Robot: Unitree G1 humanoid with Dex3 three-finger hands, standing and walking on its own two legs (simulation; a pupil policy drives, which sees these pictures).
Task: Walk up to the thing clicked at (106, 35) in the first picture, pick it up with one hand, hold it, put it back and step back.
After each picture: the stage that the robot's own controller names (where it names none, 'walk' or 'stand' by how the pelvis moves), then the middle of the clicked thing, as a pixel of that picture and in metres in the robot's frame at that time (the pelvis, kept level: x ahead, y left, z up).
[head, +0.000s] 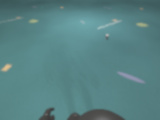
stand; (106, 36) +2.09 -0.37 -0.72
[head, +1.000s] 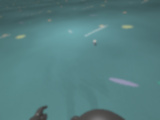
walk; (94, 42) +1.96 +0.07 -0.69
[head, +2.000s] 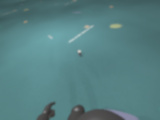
walk; (79, 53) +1.31 +0.37 -0.71
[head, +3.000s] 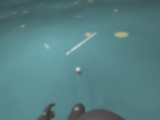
walk; (78, 70) +0.85 +0.32 -0.72
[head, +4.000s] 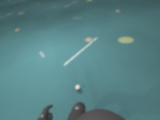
walk; (77, 88) +0.50 +0.27 -0.71
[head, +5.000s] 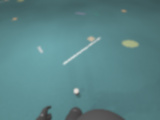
stand; (76, 92) +0.40 +0.21 -0.70
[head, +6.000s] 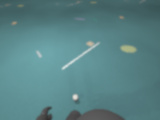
stand; (75, 98) +0.36 +0.19 -0.70
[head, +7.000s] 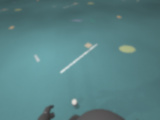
stand; (74, 102) +0.31 +0.22 -0.71
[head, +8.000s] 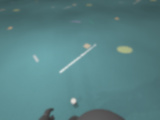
stand; (73, 102) +0.33 +0.22 -0.72
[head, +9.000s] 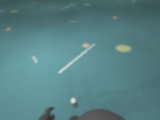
stand; (73, 101) +0.33 +0.23 -0.72
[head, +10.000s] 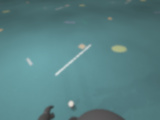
stand; (71, 104) +0.29 +0.24 -0.72
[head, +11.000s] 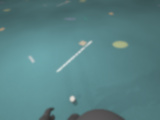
stand; (72, 99) +0.33 +0.25 -0.72
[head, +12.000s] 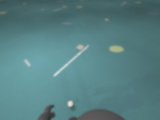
stand; (70, 104) +0.30 +0.24 -0.72
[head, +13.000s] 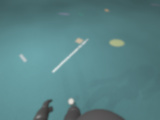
stand; (71, 102) +0.26 +0.20 -0.71
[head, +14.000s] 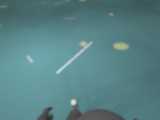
stand; (73, 103) +0.28 +0.20 -0.72
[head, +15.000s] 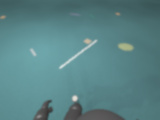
stand; (74, 99) +0.31 +0.15 -0.69
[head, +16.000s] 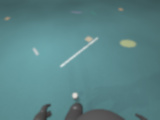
stand; (75, 96) +0.33 +0.20 -0.70
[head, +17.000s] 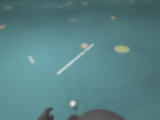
stand; (73, 104) +0.29 +0.20 -0.72
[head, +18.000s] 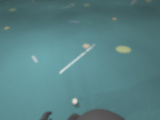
stand; (75, 102) +0.33 +0.19 -0.73
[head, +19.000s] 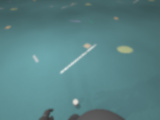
stand; (75, 102) +0.32 +0.18 -0.73
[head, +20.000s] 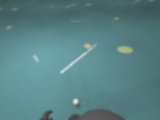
stand; (75, 102) +0.33 +0.18 -0.73
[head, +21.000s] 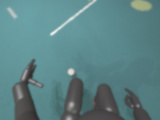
go down; (71, 72) +0.37 +0.20 -0.45
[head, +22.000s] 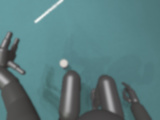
go down; (64, 64) +0.40 +0.24 -0.32
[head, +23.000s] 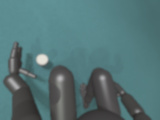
close in; (42, 61) +0.36 +0.28 -0.23
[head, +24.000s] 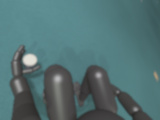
close; (30, 62) +0.37 +0.29 -0.21
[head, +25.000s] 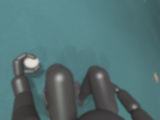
lift; (31, 63) +0.35 +0.29 -0.22
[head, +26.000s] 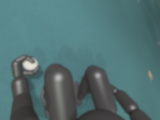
lift; (30, 65) +0.34 +0.28 -0.22
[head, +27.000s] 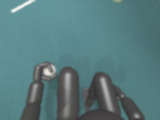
lift; (49, 72) +0.28 +0.28 -0.14
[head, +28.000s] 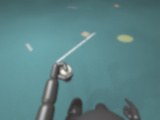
lift; (66, 74) +0.32 +0.18 +0.03
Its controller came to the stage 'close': yes
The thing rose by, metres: 0.71
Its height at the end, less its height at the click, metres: +0.70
